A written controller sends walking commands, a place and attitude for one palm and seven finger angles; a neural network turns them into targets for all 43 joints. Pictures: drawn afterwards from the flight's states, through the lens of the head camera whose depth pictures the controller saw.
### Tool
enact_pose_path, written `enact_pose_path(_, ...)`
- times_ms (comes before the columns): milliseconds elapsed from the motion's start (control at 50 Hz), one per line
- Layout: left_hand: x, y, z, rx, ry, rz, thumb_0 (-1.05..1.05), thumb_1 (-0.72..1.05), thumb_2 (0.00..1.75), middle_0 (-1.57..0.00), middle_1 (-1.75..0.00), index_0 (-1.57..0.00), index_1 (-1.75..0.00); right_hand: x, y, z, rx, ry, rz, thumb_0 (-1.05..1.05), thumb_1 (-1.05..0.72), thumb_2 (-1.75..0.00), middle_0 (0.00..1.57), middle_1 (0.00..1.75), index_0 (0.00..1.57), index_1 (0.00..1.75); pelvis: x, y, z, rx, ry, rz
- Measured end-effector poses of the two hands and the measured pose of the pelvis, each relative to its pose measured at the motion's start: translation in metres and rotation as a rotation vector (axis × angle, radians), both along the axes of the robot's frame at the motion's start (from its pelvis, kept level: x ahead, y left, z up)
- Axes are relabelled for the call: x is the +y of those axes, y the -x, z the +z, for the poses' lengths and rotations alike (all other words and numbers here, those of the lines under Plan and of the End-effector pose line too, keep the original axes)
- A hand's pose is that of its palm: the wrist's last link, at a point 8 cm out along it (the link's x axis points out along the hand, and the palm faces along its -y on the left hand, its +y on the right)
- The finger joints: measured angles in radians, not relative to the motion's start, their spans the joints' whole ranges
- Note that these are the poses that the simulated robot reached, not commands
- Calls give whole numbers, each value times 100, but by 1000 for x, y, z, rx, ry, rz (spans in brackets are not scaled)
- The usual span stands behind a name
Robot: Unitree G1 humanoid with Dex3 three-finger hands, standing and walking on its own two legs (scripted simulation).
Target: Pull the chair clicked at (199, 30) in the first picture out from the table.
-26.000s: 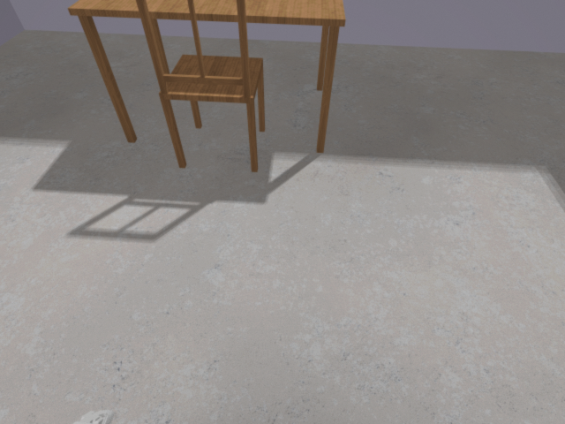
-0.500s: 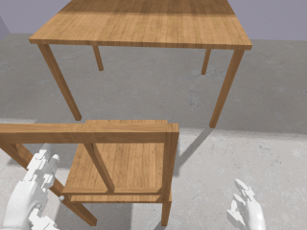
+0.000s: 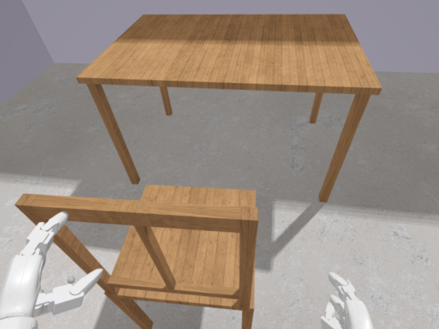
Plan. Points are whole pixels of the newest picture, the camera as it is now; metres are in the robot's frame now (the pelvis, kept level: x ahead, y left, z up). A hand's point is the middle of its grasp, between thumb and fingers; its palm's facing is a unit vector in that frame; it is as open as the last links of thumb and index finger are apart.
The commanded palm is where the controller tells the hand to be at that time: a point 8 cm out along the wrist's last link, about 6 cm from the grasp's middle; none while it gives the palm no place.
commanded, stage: draw the hand back to the body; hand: left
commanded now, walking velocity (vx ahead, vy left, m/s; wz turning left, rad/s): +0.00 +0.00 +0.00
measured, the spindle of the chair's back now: (159, 259) +0.26 +0.19 -0.08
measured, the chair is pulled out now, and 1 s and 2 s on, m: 0.53 0.53 0.53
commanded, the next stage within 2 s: step back with the hand held close in 0.56 s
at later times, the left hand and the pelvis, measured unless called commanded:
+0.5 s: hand (70, 228) +0.19 +0.24 +0.16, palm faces +0.43 -0.77 -0.47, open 7.5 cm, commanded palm +0.15 +0.28 +0.19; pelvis +0.00 -0.01 +0.01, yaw -2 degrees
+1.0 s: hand (63, 232) +0.19 +0.25 +0.16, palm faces +0.32 -0.78 -0.54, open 7.4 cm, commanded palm +0.13 +0.30 +0.19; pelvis -0.03 +0.01 +0.01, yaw -4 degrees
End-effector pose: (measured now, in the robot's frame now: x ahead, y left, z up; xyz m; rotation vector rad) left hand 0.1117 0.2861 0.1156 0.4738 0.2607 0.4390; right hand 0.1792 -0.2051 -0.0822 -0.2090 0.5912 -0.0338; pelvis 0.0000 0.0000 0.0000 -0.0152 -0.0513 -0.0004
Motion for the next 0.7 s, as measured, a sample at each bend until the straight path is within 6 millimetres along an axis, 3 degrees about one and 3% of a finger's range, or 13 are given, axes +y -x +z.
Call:
enact_pose_path(140, 1, -24, 72, -323, -131, 6, 1, 52, 72, -16, -22, -24, -27, -4, -17, 4, -10, -14, 24, 1, -90, -90, 21, 30, 20, 30, -6, -4, 4, -13, -7, 3)
enact_pose_path(220, -1, -40, 92, -410, -165, -25, 1, 66, 79, -18, -25, -22, -27, -13, -20, 7, -9, -35, -17, 1, -90, -90, 21, 30, 20, 30, -10, -5, 5, -9, -10, -8)
enact_pose_path(320, -8, -49, 79, -348, -132, -67, 1, 79, 85, -19, -28, -21, -29, -30, -12, 7, 18, -36, -83, 1, -90, -90, 21, 30, 20, 30, -13, -4, 6, -1, -8, -24)
enact_pose_path(460, -14, -40, 67, -287, -113, -88, 2, 86, 89, -21, -30, -21, -30, -48, 11, 0, 86, 16, -125, 1, -90, -90, 21, 30, 20, 30, -14, -3, 7, -5, -5, -29)
enact_pose_path(700, -5, -37, 71, -326, -114, -65, 2, 89, 90, -21, -30, -21, -30, -35, 21, -3, 92, 2, -116, 1, -91, -90, 20, 30, 20, 29, -10, 4, 7, -15, -5, -31)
